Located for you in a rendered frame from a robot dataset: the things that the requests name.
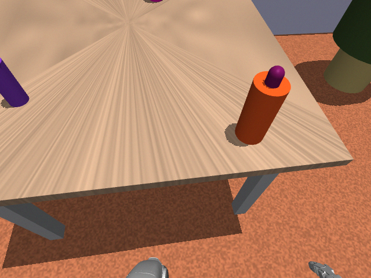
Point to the table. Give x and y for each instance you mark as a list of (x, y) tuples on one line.
[(127, 95)]

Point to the potted plant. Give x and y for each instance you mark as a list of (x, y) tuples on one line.
[(350, 69)]

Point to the right robot hand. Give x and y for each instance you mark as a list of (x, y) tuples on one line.
[(323, 271)]

